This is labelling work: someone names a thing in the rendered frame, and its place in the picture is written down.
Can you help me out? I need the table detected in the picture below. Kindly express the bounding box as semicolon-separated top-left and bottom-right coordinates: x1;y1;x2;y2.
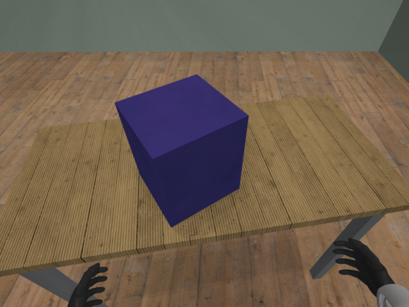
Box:
0;94;409;307

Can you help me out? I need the robot left hand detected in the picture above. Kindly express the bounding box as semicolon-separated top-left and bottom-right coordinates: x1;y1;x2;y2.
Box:
67;263;108;307

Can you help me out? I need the carton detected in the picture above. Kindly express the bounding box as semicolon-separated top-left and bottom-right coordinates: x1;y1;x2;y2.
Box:
115;74;249;227

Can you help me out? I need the right robot forearm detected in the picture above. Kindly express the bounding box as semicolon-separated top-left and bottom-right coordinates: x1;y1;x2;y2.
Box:
376;284;409;307

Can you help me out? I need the robot right hand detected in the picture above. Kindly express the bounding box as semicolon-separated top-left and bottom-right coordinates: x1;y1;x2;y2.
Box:
333;238;395;297

